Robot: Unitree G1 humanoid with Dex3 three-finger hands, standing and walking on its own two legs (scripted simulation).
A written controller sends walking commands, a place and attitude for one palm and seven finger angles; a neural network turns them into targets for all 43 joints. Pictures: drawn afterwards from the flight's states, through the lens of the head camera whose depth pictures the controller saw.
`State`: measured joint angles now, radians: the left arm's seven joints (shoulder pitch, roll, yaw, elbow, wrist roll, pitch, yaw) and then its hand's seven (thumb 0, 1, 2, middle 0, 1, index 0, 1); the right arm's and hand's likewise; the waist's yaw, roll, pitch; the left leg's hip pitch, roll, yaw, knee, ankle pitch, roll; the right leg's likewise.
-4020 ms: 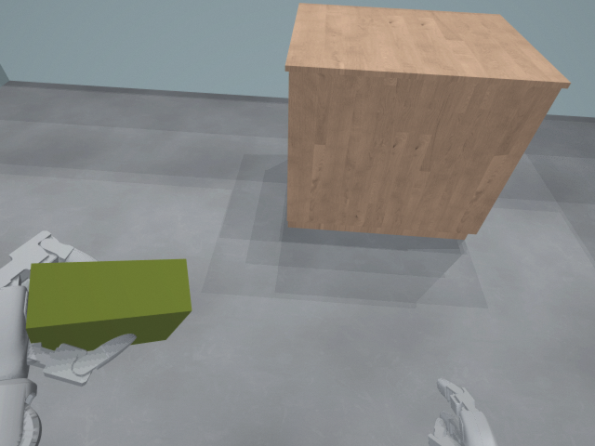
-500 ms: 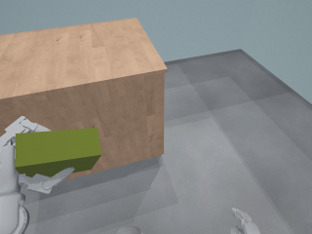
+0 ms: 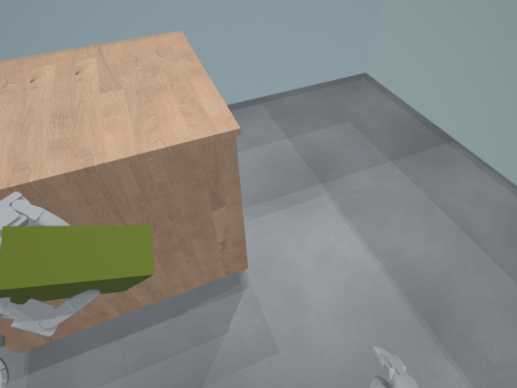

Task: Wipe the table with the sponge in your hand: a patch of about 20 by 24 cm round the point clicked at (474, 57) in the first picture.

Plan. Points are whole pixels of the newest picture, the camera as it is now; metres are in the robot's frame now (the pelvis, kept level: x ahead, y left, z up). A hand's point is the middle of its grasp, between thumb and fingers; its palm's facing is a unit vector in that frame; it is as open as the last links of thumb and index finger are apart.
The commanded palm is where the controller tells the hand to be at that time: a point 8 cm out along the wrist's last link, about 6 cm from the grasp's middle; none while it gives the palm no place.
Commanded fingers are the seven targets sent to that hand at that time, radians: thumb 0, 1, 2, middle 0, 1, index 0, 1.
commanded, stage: take the last steps up to it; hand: left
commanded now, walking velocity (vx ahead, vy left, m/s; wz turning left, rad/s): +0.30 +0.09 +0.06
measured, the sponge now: (98, 264) +0.22 +0.20 +0.16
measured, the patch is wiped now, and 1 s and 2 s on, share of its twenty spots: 0.00 0.00 0.00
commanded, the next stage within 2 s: come to a stop and stand still in 1.32 s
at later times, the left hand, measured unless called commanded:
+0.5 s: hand (72, 196) +0.31 +0.26 +0.18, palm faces +0.46 -0.81 -0.37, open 9.9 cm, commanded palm +0.24 +0.29 +0.18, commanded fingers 0.00 0.10 1.30 -1.20 -1.60 -1.20 -1.60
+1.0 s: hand (119, 154) +0.39 +0.23 +0.18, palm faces +0.40 -0.80 -0.46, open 9.9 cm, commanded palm +0.34 +0.28 +0.18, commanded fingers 0.00 0.10 1.30 -1.20 -1.60 -1.20 -1.60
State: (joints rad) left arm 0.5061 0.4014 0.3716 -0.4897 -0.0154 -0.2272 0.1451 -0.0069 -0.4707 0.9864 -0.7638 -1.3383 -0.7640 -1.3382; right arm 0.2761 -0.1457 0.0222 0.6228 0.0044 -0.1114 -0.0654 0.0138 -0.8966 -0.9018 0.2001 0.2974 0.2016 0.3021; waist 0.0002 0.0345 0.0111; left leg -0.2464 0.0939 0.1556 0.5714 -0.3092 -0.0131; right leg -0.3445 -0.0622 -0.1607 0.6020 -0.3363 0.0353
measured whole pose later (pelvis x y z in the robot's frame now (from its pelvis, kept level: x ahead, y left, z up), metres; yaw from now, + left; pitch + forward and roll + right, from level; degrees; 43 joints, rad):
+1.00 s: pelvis +0.19 -0.01 +0.01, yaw +2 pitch +0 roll +2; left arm 0.52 0.37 0.34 -0.54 -0.01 -0.24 0.16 -0.01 -0.47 0.99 -0.76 -1.34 -0.76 -1.34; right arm 0.20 -0.26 -0.04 0.60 -0.01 -0.07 -0.06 0.02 -0.90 -0.90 0.20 0.30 0.20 0.30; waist 0.01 -0.03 0.07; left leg -0.39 0.05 0.14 0.62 -0.27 -0.01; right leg -0.20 -0.08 -0.15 0.54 -0.33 -0.03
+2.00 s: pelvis +0.24 -0.02 +0.00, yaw +1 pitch -1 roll +0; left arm 0.50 0.35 0.31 -0.51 -0.04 -0.16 0.14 -0.01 -0.47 0.99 -0.76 -1.34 -0.76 -1.34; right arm 0.20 -0.17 0.05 0.59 0.00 -0.08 -0.04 0.01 -0.90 -0.90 0.20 0.30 0.20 0.30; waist 0.02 0.03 0.03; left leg -0.34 0.07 0.04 0.59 -0.28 -0.03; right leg -0.24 0.03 -0.10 0.53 -0.27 -0.07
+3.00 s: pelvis +0.21 +0.01 +0.01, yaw -2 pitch +0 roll +0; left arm 0.41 0.38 0.36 -0.41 -0.04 -0.22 0.08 -0.01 -0.47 0.99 -0.76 -1.35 -0.76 -1.34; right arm 0.23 -0.22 0.02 0.57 0.02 -0.14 -0.01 0.02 -0.90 -0.90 0.20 0.30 0.20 0.30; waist 0.01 0.00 0.05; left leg -0.25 0.00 0.09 0.46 -0.20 0.04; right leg -0.26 0.01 -0.03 0.43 -0.17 -0.02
